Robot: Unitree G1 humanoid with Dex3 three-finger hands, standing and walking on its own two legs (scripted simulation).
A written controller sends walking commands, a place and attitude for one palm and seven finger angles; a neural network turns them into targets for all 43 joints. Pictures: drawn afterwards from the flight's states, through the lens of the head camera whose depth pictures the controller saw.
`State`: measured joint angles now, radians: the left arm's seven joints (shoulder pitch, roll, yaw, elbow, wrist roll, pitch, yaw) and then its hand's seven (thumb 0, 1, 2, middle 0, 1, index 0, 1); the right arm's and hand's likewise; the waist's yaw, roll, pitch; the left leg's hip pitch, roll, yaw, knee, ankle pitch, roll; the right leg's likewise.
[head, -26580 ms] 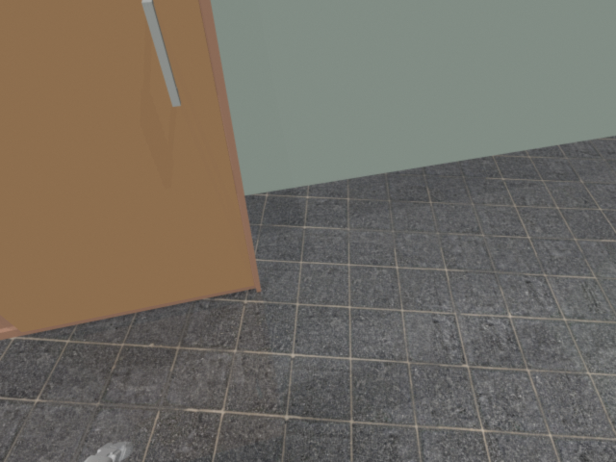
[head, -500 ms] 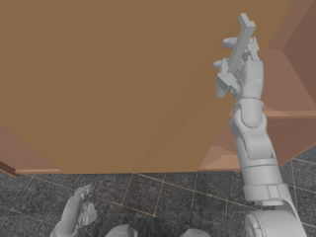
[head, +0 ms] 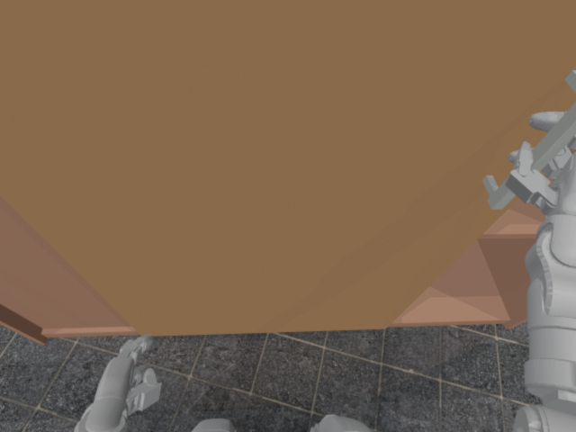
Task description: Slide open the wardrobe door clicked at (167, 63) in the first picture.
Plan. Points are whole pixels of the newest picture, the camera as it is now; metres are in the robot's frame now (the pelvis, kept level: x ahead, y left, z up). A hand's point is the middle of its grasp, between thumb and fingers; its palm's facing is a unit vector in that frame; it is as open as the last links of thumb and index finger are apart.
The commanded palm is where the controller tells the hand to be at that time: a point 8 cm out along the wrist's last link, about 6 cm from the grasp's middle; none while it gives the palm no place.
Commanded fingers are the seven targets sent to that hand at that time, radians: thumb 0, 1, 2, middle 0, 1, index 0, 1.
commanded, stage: stop walking and hold the door there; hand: right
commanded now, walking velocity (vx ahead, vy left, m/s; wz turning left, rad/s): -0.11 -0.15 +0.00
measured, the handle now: (532, 148) +0.44 -0.28 +0.17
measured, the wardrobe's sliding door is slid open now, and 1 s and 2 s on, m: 0.47 0.47 0.47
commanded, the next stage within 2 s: none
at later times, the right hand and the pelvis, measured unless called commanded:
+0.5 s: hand (518, 172) +0.40 -0.25 +0.16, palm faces +0.45 +0.86 -0.24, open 6.0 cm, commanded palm +0.36 -0.28 +0.15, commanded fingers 0.00 -0.90 -0.90 0.45 1.40 0.45 1.40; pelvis -0.02 +0.02 +0.00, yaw +6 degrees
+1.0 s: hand (518, 173) +0.40 -0.25 +0.16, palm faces +0.42 +0.87 -0.25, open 6.0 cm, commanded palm +0.36 -0.28 +0.15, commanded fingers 0.00 -0.90 -0.90 0.45 1.40 0.45 1.40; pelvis -0.02 +0.01 +0.01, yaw +7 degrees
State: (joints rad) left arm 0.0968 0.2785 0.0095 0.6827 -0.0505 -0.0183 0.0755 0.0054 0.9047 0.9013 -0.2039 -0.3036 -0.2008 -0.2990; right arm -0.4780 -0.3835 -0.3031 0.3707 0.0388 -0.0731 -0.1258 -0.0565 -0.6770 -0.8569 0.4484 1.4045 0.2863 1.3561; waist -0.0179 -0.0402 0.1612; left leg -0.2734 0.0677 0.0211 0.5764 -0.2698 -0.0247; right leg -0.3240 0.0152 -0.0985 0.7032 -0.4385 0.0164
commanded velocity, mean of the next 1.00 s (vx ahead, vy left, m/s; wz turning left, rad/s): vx -0.04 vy -0.06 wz -0.01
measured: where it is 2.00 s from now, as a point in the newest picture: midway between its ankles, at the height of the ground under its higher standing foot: outside the picture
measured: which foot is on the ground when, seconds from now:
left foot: down 0.00-1.00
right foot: up 0.00-0.02, down 0.04-1.00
